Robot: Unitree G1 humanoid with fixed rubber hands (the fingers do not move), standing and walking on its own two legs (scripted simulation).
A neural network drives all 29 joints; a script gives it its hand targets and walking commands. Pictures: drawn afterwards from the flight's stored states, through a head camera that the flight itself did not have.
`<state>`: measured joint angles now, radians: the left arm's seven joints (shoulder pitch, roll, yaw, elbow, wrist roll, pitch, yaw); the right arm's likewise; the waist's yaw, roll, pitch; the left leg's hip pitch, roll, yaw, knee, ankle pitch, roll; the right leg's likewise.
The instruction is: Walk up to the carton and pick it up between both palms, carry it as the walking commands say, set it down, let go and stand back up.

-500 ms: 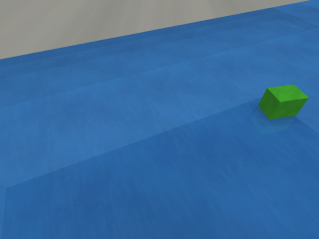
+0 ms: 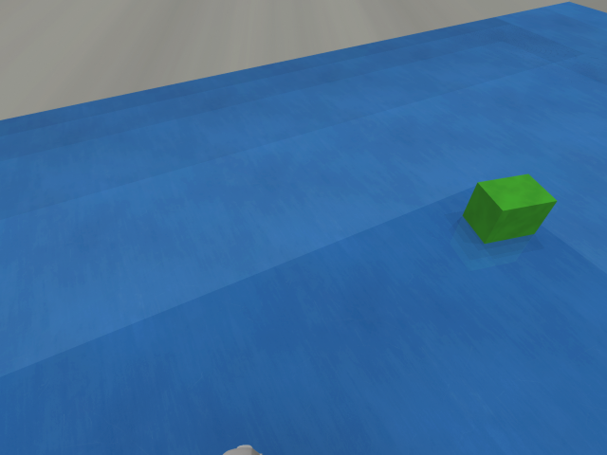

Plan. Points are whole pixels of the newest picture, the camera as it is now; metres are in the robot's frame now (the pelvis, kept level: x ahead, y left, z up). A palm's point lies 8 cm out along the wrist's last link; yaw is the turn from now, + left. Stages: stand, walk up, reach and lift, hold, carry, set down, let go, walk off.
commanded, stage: walk up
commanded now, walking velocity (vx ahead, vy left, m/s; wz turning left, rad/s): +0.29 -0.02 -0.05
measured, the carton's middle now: (506, 208) +1.31 -0.84 -0.66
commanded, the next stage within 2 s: none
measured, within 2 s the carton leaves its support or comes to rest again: neither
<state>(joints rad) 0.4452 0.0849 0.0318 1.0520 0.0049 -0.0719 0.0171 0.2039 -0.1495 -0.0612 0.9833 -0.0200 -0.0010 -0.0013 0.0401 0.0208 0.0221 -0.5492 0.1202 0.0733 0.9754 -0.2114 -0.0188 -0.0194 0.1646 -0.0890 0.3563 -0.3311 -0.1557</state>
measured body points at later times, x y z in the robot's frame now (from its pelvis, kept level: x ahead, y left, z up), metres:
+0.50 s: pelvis +0.17 -0.05 -0.01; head +0.17 -0.06 +0.44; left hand +0.29 +0.20 -0.14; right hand +0.09 -0.25 -0.17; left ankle +0.13 +0.10 -0.73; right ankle +0.27 -0.20 -0.73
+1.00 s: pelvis +0.29 -0.05 -0.01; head +0.28 +0.00 +0.44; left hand +0.25 +0.18 -0.19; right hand +0.38 -0.29 -0.12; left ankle +0.30 +0.01 -0.73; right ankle +0.30 -0.21 -0.67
